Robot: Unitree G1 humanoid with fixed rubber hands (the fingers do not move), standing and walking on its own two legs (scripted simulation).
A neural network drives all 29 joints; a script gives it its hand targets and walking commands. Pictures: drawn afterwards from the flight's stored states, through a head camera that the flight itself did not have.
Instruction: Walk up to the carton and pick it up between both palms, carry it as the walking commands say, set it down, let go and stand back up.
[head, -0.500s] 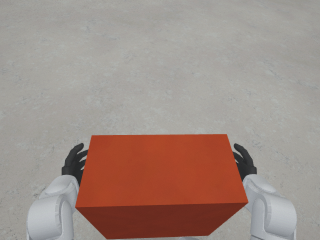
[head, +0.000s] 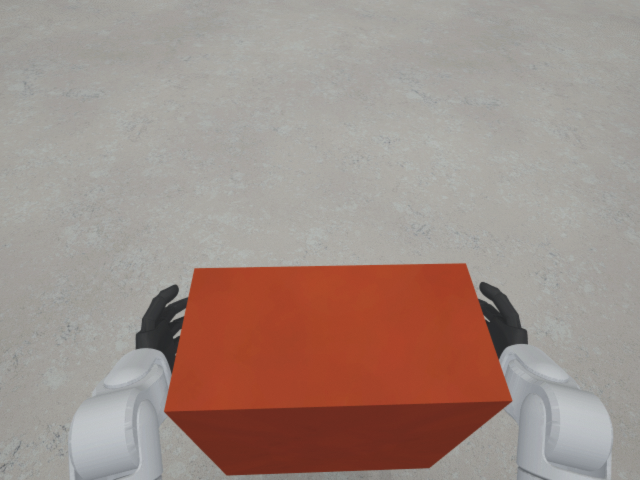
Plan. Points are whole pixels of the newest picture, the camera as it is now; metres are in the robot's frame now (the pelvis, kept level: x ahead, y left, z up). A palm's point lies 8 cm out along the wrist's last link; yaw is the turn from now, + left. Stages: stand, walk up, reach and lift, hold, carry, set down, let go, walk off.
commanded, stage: carry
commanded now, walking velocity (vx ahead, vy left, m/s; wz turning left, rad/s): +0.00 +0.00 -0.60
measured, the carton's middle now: (330, 383) +0.24 -0.01 +0.00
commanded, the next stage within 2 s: none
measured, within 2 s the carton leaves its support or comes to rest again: neither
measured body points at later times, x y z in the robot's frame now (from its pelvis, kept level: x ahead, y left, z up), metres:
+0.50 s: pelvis -0.06 -0.03 +0.00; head -0.06 -0.03 +0.45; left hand +0.25 +0.05 +0.06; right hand +0.10 -0.30 +0.06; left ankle +0.00 +0.10 -0.69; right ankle -0.09 -0.14 -0.72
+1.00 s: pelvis -0.11 -0.02 +0.01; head -0.09 +0.00 +0.46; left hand +0.22 -0.02 +0.09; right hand -0.03 -0.31 +0.10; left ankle -0.01 +0.06 -0.72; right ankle -0.20 -0.11 -0.68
